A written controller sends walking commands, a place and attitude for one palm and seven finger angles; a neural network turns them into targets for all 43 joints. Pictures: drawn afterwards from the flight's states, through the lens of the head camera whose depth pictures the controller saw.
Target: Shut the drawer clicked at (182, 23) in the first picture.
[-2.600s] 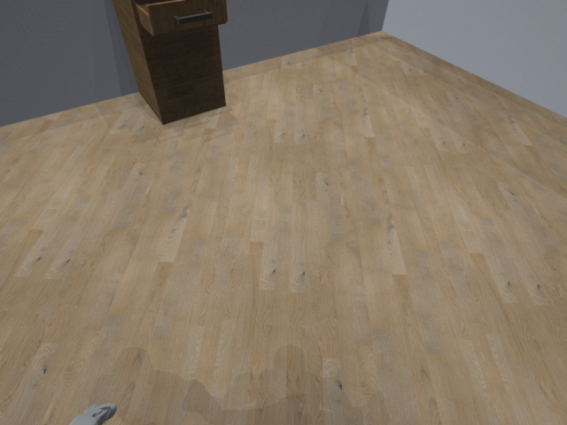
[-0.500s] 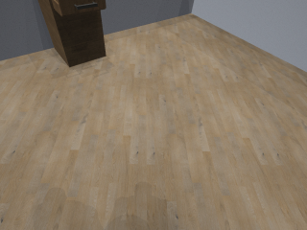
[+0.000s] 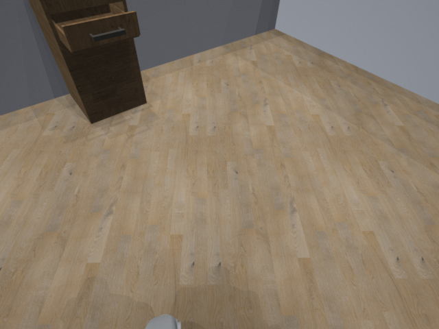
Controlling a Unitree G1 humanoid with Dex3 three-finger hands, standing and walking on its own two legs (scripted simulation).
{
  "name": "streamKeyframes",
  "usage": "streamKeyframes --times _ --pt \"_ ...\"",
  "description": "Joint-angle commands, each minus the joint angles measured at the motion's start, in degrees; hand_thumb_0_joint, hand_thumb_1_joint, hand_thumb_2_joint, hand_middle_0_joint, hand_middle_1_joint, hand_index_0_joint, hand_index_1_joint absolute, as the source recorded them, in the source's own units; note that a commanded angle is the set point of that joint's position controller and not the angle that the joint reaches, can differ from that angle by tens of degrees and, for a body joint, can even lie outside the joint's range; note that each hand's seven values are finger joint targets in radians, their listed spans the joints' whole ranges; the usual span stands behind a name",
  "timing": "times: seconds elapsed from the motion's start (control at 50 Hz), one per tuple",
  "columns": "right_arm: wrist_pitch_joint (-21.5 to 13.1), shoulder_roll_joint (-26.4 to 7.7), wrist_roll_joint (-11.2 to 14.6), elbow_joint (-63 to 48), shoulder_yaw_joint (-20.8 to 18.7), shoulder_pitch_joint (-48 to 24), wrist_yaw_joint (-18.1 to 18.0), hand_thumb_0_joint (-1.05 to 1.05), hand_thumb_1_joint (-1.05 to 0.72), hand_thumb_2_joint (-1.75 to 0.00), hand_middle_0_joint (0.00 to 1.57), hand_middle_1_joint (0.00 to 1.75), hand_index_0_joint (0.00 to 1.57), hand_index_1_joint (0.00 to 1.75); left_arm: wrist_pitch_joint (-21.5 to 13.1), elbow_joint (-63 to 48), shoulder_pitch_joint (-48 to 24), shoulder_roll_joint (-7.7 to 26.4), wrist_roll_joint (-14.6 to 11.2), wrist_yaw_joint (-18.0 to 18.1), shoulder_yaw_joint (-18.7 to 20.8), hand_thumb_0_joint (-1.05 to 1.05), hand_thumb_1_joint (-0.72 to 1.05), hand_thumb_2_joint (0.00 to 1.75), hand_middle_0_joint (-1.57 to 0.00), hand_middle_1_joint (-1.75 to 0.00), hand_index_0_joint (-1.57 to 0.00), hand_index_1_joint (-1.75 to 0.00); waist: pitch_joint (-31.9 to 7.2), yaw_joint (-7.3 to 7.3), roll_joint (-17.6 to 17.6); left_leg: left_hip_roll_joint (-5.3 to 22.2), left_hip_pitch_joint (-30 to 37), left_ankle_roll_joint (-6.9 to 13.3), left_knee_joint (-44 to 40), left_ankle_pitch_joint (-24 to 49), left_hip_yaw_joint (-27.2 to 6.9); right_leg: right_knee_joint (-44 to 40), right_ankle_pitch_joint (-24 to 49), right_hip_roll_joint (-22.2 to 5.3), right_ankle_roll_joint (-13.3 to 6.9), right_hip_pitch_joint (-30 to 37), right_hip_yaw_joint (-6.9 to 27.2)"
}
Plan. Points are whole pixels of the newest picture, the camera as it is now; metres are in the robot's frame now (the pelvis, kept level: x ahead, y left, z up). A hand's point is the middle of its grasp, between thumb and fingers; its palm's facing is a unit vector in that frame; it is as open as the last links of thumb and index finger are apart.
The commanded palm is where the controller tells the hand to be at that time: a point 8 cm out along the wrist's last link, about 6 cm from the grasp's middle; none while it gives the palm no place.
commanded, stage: walk to a spot facing it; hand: left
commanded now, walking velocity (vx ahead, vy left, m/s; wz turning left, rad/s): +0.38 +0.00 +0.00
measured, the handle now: (107, 33) +1.50 +0.62 -0.12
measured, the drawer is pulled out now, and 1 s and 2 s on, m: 0.18 0.18 0.18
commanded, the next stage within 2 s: none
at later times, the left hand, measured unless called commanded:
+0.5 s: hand (125, 273) +0.28 +0.23 -0.17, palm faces -0.01 -0.99 -0.15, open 7.4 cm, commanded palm none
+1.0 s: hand (163, 205) +0.46 +0.17 -0.16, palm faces +0.03 -0.98 -0.21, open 7.2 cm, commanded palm none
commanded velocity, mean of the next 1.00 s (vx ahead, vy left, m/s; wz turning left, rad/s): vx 0.38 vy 0.00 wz -0.01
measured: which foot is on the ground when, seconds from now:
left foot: up 0.00-0.16, down 0.18-0.68, up 0.70-1.00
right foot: down 0.00-0.20, up 0.22-0.66, down 0.68-1.00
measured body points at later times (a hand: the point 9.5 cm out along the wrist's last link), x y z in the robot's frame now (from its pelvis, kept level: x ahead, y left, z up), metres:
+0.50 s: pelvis +0.23 +0.05 +0.01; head +0.25 +0.06 +0.46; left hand +0.28 +0.28 -0.15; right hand +0.18 -0.18 -0.14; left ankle +0.17 +0.14 -0.74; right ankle +0.29 -0.11 -0.67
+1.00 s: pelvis +0.45 -0.02 +0.01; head +0.46 -0.02 +0.46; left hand +0.46 +0.22 -0.14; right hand +0.50 -0.26 -0.14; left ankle +0.54 +0.13 -0.68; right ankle +0.43 -0.10 -0.74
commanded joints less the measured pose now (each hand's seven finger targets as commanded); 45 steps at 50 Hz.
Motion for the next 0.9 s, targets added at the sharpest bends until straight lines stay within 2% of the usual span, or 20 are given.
streamKeyframes --times 0.0,0.08,0.12,0.14,0.16,0.18,0.2,0.28,0.34,0.44,0.54,0.58,0.62,0.64,0.66,0.68,0.7,0.74,0.8,0.88 --pt "0.2 -0.6 -0.1 -2.3 0.1 2.7 2.0 0.0 -0.9 -0.9 0.2 0.3 0.2 0.3 -1.5 -1.3 3.7 5.1 0.2 -0.2 0.7 0.0 0.9 0.9 -0.2 -0.3 -0.2 -0.3 5.7 0.68 -7.2 0.6 5.4 -1.0 -13.6 4.4 0.8 -17.0 -3.1 -14.5 -5.6 -9.0 11.0" --pt "-1.1 -2.2 0.0 -4.9 0.1 -4.2 2.4 0.0 -0.9 -0.9 0.2 0.3 0.2 0.3 -1.3 -0.2 7.9 6.9 0.3 -0.3 1.0 0.0 0.9 0.9 -0.2 -0.3 -0.2 -0.3 4.8 3.25 -5.4 -1.6 6.2 -0.3 -23.0 2.5 3.3 -13.0 2.8 -16.2 -5.6 0.2 12.5" --pt "-1.6 -3.7 -0.1 -4.0 -0.2 -1.9 2.1 0.0 -0.9 -0.9 0.2 0.3 0.2 0.3 -1.0 0.0 8.0 7.4 0.1 -0.3 1.2 0.0 0.9 0.9 -0.2 -0.3 -0.2 -0.3 3.7 1.5 -3.4 -3.5 13.7 0.1 -28.4 2.7 5.7 -7.7 7.8 -15.2 -4.4 0.2 10.6" --pt "-2.0 -5.3 -0.3 -2.4 -0.6 3.1 1.7 0.0 -0.9 -0.9 0.2 0.3 0.2 0.3 -0.8 -0.1 7.8 7.0 -0.2 -0.4 1.1 0.0 0.9 0.9 -0.2 -0.3 -0.2 -0.3 1.2 -0.9 0.3 -4.8 22.7 0.6 -31.7 3.4 6.2 0.1 11.9 -12.6 -3.1 -2.4 7.8" --pt "-2.4 -9.8 -0.8 -0.5 -1.8 10.5 1.1 0.0 -0.9 -0.9 0.2 0.3 0.2 0.3 -0.8 -0.8 8.6 4.8 -0.4 -0.7 0.9 0.0 0.9 0.9 -0.2 -0.3 -0.2 -0.3 -3.3 -3.88 8.2 2.3 35.1 3.7 -36.4 0.4 -4.6 14.9 10.7 -8.3 -0.3 -10.0 4.2" --pt "-2.5 -16.8 -1.0 1.1 -3.4 18.0 0.7 0.0 -0.9 -0.9 0.2 0.3 0.2 0.3 -1.0 -2.4 8.2 1.6 -0.8 -1.2 0.1 0.0 0.9 0.9 -0.2 -0.3 -0.2 -0.3 -6.8 -5.5 22.9 16.9 43.3 9.4 -43.5 2.0 -24.5 33.9 -14.9 -1.4 2.6 -22.6 -0.2" --pt "-1.8 -15.7 -0.6 1.5 -2.8 18.3 0.3 0.0 -0.9 -0.9 0.2 0.3 0.2 0.3 -1.0 -4.0 4.4 4.0 -0.3 -0.9 0.5 0.0 0.9 0.9 -0.2 -0.3 -0.2 -0.3 -5.1 -5.73 14.7 19.5 41.2 11.9 -46.8 0.4 -28.1 42.5 -18.5 -2.5 1.9 -26.5 6.3" --pt "-3.2 -7.2 -0.1 -0.3 -0.5 6.8 -0.5 0.0 -0.9 -0.9 0.2 0.3 0.2 0.3 0.0 -2.0 2.5 2.2 0.3 -1.8 0.9 0.0 0.9 0.9 -0.2 -0.3 -0.2 -0.3 2.8 0.07 2.7 12.6 27.1 7.9 -49.0 9.2 -11.2 44.6 -4.3 -8.8 3.1 -25.7 9.0" --pt "-3.8 -5.4 0.0 0.5 -0.7 7.3 -0.8 0.0 -0.9 -0.9 0.2 0.3 0.2 0.3 1.6 -1.5 4.4 -0.1 0.6 -1.8 1.0 0.0 0.9 0.9 -0.2 -0.3 -0.2 -0.3 1.3 1.75 4.6 9.1 27.1 7.4 -49.9 14.3 -2.9 40.4 -0.2 -9.0 4.4 -24.3 7.8" --pt "-3.7 -5.9 0.3 2.3 -0.4 9.6 -0.8 0.0 -0.9 -0.9 0.2 0.3 0.2 0.3 2.4 -4.2 -2.8 -0.3 0.5 -2.5 0.8 0.0 0.9 0.9 -0.2 -0.3 -0.2 -0.3 5.4 1.3 6.7 7.1 28.0 7.6 -52.1 15.9 2.1 26.2 5.0 -9.6 5.4 -25.8 4.7" --pt "-3.0 -7.0 -0.3 4.2 -0.6 12.7 -0.6 0.0 -0.9 -0.9 0.2 0.3 0.2 0.3 1.7 -6.1 -9.3 0.1 0.1 -2.5 0.6 0.0 0.9 0.9 -0.2 -0.3 -0.2 -0.3 6.7 -0.34 7.7 8.3 30.2 7.5 -49.3 19.5 3.3 11.7 4.4 -7.1 3.7 -20.1 1.8" --pt "-2.7 -7.5 -0.4 4.7 -0.7 13.2 -0.5 0.0 -0.9 -0.9 0.2 0.3 0.2 0.3 1.2 -5.7 -7.7 1.1 0.2 -2.3 0.9 0.0 0.9 0.9 -0.2 -0.3 -0.2 -0.3 5.4 0.86 6.2 8.6 29.7 6.9 -44.7 26.3 3.5 9.5 2.6 -4.8 2.3 -13.5 0.3" --pt "-2.6 -8.2 0.1 4.5 -0.7 11.1 -0.5 0.0 -0.9 -0.9 0.2 0.3 0.2 0.3 0.3 -1.7 5.7 3.7 0.6 -2.0 1.8 0.0 0.9 0.9 -0.2 -0.3 -0.2 -0.3 -1.4 7.49 2.3 5.5 26.6 4.5 -27.9 33.3 6.7 4.0 5.2 -2.2 0.7 3.9 -0.5" --pt "-2.6 -6.6 0.6 4.0 -0.5 11.7 0.1 0.0 -0.9 -0.9 0.2 0.3 0.2 0.3 -0.5 1.0 14.1 8.7 1.1 -1.4 3.2 0.0 0.9 0.9 -0.2 -0.3 -0.2 -0.3 -7.6 10.82 -6.0 1.6 15.0 2.3 -11.4 21.0 8.9 2.0 2.4 -11.2 -2.1 18.5 9.7" --pt "-2.7 -2.9 1.1 1.9 0.3 14.0 0.3 0.0 -0.9 -0.9 0.2 0.3 0.2 0.3 -0.7 2.0 19.9 15.5 0.5 -0.8 4.7 0.0 0.9 0.9 -0.2 -0.3 -0.2 -0.3 -14.3 10.54 -19.6 -7.1 0.4 -0.1 7.4 -15.3 6.9 -6.2 3.4 -26.9 -7.9 28.5 35.6" --pt "-2.2 -4.8 1.3 0.4 0.0 9.4 0.1 0.0 -0.9 -0.9 0.2 0.3 0.2 0.3 -0.2 1.6 17.6 15.2 -0.6 -0.3 4.5 0.0 0.9 0.9 -0.2 -0.3 -0.2 -0.3 -11.4 10.24 -12.8 -5.2 -3.0 1.5 15.3 -16.6 -1.0 -10.9 1.3 -28.7 -9.5 24.6 38.5" --pt "-2.2 -3.7 1.2 0.8 -0.5 7.1 0.3 0.0 -0.9 -0.9 0.2 0.3 0.2 0.3 -0.1 0.8 12.1 13.1 -0.5 -0.2 4.2 0.0 0.9 0.9 -0.2 -0.3 -0.2 -0.3 -6.1 8.61 -10.2 -2.3 -4.6 1.8 18.5 -11.2 -2.0 -12.0 -5.2 -27.3 -8.8 17.8 33.7" --pt "-1.6 -2.9 0.4 0.6 -0.3 4.8 0.4 0.0 -0.9 -0.9 0.2 0.3 0.2 0.3 -0.5 -1.3 4.6 7.4 -0.4 0.0 2.2 0.0 0.9 0.9 -0.2 -0.3 -0.2 -0.3 1.0 4.76 -4.4 1.0 -2.9 1.4 14.9 -4.0 -3.6 -13.8 -5.0 -23.6 -6.0 3.0 24.5" --pt "0.5 -0.4 -0.2 2.3 -0.2 9.8 0.8 0.0 -0.9 -0.9 0.2 0.3 0.2 0.3 -1.1 -1.5 1.4 3.7 0.1 0.1 0.8 0.0 0.9 0.9 -0.2 -0.3 -0.2 -0.3 3.1 0.08 -6.3 1.0 3.0 0.1 7.2 -0.1 -1.6 -16.7 -2.7 -18.5 -3.1 -6.8 11.9" --pt "1.0 -0.5 -0.2 0.0 -0.6 5.4 1.6 0.0 -0.9 -0.9 0.2 0.3 0.2 0.3 -1.7 -0.5 3.7 3.6 0.1 0.1 0.8 0.0 0.9 0.9 -0.2 -0.3 -0.2 -0.3 4.3 0.3 -6.9 1.3 0.6 -1.3 -2.6 4.5 0.0 -18.6 -0.5 -17.1 -4.0 -5.0 8.7"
